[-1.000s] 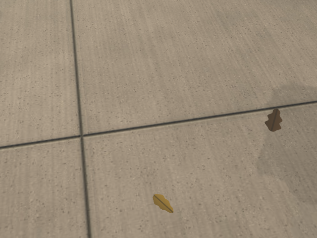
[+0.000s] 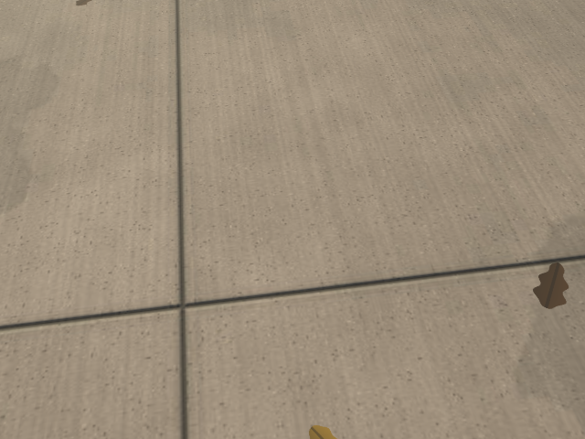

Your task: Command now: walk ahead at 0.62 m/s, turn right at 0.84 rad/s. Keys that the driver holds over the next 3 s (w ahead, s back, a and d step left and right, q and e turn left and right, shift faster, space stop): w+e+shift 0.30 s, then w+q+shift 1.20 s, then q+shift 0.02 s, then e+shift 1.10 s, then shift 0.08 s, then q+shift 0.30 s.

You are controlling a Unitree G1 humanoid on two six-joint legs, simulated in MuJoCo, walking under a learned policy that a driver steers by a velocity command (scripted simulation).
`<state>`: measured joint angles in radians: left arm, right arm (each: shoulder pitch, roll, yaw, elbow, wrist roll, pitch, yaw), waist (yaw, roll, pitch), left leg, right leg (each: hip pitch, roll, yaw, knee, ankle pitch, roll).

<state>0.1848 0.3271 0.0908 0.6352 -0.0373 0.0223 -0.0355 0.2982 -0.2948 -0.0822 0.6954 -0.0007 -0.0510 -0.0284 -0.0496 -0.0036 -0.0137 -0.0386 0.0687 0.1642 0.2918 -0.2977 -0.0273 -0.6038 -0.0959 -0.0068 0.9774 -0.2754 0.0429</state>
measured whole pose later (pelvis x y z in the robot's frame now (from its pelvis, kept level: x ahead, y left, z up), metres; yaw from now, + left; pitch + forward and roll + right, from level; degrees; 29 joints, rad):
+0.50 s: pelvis +0.31 -0.18 -0.01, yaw -19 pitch +2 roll +0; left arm 0.48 0.28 0.02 0.80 0.01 -0.08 -0.03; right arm 0.14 -0.29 -0.01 0.67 -0.03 -0.03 0.06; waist 0.05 0.03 0.02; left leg -0.80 0.11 0.07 0.80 0.03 0.02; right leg 0.14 0.15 0.06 0.16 -0.32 -0.15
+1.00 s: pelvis +0.78 -0.32 -0.01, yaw +2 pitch +3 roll +0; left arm -0.05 0.26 -0.07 0.56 0.04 -0.07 -0.03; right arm 0.49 -0.31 -0.07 0.88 0.01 -0.07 0.02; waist -0.15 0.01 0.02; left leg 0.09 -0.14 -0.25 0.28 -0.39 0.13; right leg -0.66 -0.09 0.09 0.57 0.05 0.03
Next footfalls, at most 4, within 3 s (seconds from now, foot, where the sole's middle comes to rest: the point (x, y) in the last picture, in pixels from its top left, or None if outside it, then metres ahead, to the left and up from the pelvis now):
0.16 right None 0.18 -0.18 -0.78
0.66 left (394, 369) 0.65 -0.24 -0.78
1.06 right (457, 236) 1.04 -0.49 -0.78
1.50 left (341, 157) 1.39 -0.20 -0.78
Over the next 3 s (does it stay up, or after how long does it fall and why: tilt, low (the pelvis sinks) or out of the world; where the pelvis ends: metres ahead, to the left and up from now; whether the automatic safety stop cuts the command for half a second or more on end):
stays up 1.66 -0.07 0.00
